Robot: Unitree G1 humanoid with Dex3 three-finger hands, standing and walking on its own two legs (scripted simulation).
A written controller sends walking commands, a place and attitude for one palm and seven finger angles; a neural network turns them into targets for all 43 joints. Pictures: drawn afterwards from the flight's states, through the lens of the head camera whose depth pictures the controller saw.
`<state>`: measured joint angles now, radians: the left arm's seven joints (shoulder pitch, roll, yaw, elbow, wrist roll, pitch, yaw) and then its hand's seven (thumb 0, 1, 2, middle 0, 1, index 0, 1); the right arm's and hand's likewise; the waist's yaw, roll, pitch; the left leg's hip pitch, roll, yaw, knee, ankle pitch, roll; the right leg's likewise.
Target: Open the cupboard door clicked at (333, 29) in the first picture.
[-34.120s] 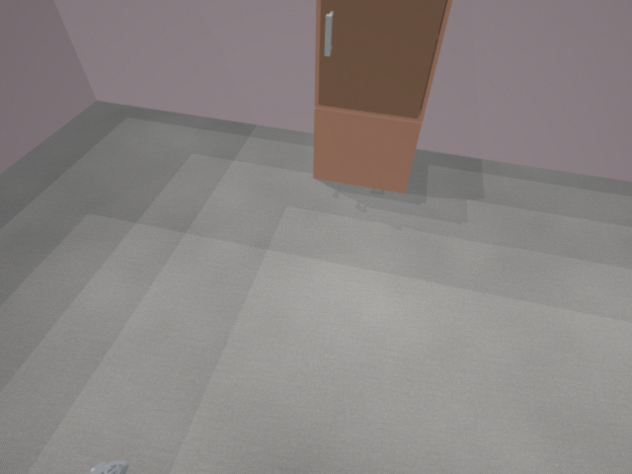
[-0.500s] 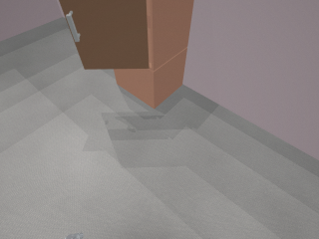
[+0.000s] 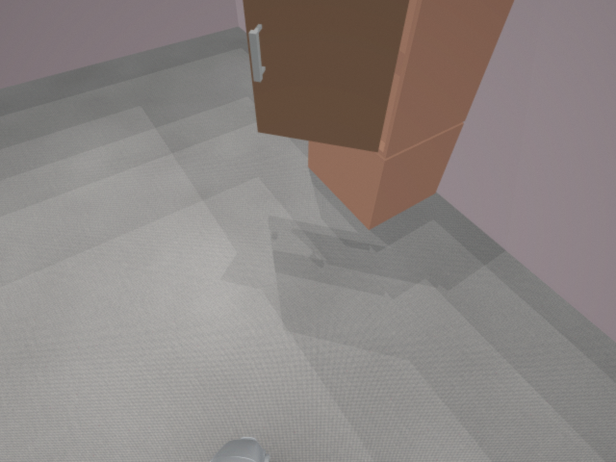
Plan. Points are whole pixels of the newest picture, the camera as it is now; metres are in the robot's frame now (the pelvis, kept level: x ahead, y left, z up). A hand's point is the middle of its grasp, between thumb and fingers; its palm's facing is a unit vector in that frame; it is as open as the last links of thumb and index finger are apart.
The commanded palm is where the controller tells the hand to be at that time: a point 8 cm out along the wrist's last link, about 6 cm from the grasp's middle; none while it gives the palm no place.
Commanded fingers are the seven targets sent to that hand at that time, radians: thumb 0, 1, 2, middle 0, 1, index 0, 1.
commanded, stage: take the last steps up to it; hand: left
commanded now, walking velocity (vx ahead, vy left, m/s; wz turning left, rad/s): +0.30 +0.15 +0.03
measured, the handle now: (258, 53) +1.10 +0.28 -0.05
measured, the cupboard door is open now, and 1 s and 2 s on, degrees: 43 43 43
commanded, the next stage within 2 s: come to a stop and stand still in 1.12 s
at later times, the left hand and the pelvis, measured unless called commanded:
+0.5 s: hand (201, 330) +0.32 +0.23 -0.16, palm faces -0.03 -0.98 -0.21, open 7.3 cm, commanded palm none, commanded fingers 0.00 0.90 0.90 -0.20 -0.30 -0.20 -0.30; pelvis +0.18 +0.06 -0.02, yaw -1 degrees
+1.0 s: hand (176, 348) +0.30 +0.28 -0.20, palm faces +0.12 -0.98 -0.16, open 7.3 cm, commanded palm none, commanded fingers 0.00 0.90 0.90 -0.20 -0.30 -0.20 -0.30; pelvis +0.38 +0.11 -0.02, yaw +0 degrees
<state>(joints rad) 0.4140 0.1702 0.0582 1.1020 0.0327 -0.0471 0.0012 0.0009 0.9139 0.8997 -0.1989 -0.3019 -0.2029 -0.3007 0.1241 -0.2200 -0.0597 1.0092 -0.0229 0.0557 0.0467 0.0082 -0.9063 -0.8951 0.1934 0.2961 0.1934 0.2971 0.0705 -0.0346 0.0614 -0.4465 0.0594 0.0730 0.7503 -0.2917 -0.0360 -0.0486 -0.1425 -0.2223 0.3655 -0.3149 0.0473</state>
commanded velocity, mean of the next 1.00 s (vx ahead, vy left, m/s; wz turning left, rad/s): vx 0.29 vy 0.09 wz -0.02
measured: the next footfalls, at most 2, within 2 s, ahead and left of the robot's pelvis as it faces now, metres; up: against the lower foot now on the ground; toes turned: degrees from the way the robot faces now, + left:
left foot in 0.08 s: +0.11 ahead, +0.15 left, +0.00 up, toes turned +7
right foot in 0.52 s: +0.30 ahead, -0.04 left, +0.00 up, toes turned -9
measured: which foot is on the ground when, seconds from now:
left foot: up 0.00-0.06, down 0.08-0.54, up 0.56-0.96, down 0.98-1.00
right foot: down 0.00-0.08, up 0.10-0.50, down 0.52-0.98, up 1.00-1.00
